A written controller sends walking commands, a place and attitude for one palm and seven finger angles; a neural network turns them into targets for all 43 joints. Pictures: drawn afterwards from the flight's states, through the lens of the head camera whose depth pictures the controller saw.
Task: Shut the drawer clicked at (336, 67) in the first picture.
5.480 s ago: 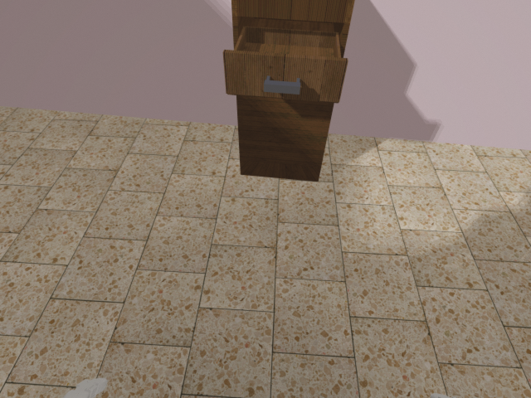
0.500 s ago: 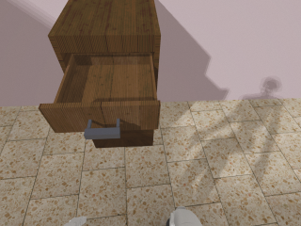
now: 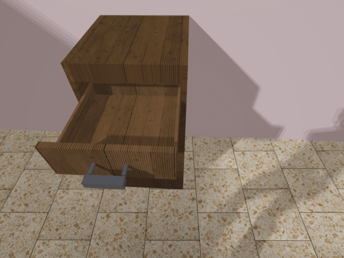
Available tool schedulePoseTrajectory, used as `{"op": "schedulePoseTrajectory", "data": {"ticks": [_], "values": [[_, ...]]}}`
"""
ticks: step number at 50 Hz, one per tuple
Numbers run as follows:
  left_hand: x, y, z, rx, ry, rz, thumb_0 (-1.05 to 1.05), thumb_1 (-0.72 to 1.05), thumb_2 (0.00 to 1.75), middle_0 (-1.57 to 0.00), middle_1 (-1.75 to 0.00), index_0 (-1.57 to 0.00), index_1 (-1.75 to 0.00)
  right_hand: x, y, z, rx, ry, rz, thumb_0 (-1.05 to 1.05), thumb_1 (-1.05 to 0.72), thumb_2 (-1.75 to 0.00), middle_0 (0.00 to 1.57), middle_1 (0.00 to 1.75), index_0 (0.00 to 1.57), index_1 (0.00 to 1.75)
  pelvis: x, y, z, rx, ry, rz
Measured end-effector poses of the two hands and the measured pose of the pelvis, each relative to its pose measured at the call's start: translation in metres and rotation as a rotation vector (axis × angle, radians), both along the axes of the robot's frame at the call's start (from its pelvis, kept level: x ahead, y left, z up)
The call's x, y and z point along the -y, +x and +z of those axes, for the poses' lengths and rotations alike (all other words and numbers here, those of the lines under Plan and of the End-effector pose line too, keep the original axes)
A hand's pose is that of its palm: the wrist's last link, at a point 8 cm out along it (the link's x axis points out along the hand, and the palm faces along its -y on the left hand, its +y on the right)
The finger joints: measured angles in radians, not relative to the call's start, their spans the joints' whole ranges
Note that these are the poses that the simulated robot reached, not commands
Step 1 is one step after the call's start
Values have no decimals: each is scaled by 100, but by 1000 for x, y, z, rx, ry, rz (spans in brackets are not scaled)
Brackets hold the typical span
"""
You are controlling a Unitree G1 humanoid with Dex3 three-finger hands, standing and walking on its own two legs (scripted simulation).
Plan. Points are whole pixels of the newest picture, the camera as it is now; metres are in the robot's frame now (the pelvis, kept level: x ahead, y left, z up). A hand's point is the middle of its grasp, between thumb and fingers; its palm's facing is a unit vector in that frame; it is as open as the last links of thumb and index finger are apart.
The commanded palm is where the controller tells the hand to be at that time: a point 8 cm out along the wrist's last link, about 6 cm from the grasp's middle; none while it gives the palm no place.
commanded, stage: come to a stop and stand still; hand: left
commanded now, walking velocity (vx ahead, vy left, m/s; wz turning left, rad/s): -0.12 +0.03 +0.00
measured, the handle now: (106, 174) +0.33 +0.22 -0.03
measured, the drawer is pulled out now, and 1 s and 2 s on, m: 0.30 0.30 0.29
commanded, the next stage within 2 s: look again from close up in 0.74 s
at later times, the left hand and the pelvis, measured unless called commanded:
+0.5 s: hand out of the picture -0.01 +0.26 -0.18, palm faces +0.02 -0.97 -0.22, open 7.4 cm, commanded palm none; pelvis -0.03 +0.07 -0.01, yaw -1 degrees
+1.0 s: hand out of the picture -0.03 +0.22 -0.17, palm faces +0.04 -0.99 -0.15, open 7.4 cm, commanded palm none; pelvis +0.00 +0.07 +0.00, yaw +0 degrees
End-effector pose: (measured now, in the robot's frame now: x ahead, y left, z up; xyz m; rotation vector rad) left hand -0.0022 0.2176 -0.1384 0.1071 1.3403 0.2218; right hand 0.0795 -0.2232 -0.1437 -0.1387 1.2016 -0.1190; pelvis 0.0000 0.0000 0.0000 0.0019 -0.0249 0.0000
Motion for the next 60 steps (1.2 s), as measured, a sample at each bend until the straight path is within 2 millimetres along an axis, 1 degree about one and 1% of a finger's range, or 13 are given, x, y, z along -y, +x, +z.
{"op": "schedulePoseTrajectory", "data": {"ticks": [3, 5, 8, 13, 17, 25, 27, 30, 33, 37, 47, 53, 60], "values": [[-1, -16, -4, -38, -15, 27, 0, 92, 90, -20, -30, -20, -30, -10, 12, 2, 15, 3, 23, 0, -91, -90, 19, 30, 20, 30, -5, -1, -1, 0, 5, 4], [-4, -26, -8, -60, -25, 42, 0, 92, 90, -20, -30, -20, -30, -17, 13, 2, 20, 1, 33, 0, -91, -90, 19, 30, 20, 30, -9, -2, -2, 0, 2, 10], [-11, -36, -13, -84, -36, 54, 1, 91, 90, -20, -30, -20, -30, -25, 5, 4, 11, -13, 35, 0, -92, -89, 20, 30, 20, 30, -16, -7, -3, 8, 5, 14], [-23, -45, -14, -86, -34, 2, 1, 91, 90, -20, -30, -20, -30, -28, -15, 8, 2, -33, 16, -1, -93, -89, 20, 30, 20, 30, -30, -16, -3, 16, -9, -8], [-44, -45, -17, -83, -32, -48, 1, 91, 90, -20, -30, -20, -30, -37, -43, 6, 4, -42, -30, 0, -92, -89, 20, 30, 20, 30, -47, -22, -6, 32, -9, -11], [-92, -15, -8, 11, 21, -81, 1, 91, 90, -20, -30, -20, -30, -74, -119, -4, -143, -8, -63, 0, -91, -89, 20, 30, 20, 30, -74, -29, -5, 25, -2, -10], [-98, -11, -5, 23, 32, -84, 1, 91, 90, -20, -30, -20, -30, -83, -131, -7, -177, 8, -66, 1, -91, -89, 20, 30, 20, 30, -78, -31, -5, 25, 3, -8], [-102, -10, -1, 26, 40, -83, 1, 91, 90, -20, -30, -20, -30, -93, -140, -10, -206, 31, -67, 1, -91, -89, 20, 30, 20, 30, -82, -31, -5, 26, 6, -4], [-101, -13, 0, 21, 38, -78, 1, 91, 90, -20, -30, -20, -30, -100, -141, -13, -212, 49, -62, 1, -91, -89, 20, 30, 20, 30, -84, -31, -5, 27, 7, 0], [-92, -18, -1, 4, 21, -67, 1, 91, 90, -20, -30, -20, -30, -102, -131, -13, -199, 61, -49, 1, -90, -89, 20, 30, 20, 30, -83, -27, -4, 24, 10, 6], [-58, -30, -6, -66, -44, -46, 1, 91, 90, -20, -30, -20, -30, -85, -93, -7, -153, 32, -33, 1, -91, -89, 20, 30, 20, 30, -73, -11, -1, 5, 11, 2], [-43, -24, -7, -89, -67, -45, 1, 91, 90, -20, -30, -20, -30, -73, -79, -3, -157, 13, -31, 1, -91, -89, 20, 30, 20, 30, -66, 1, 1, -2, 8, 2], [-39, -9, -7, -88, -56, -49, 2, 92, 90, -20, -30, -20, -30, -69, -71, -3, -173, 13, -29, 1, -91, -89, 20, 30, 20, 30, -58, 13, 2, 4, 6, 4]]}}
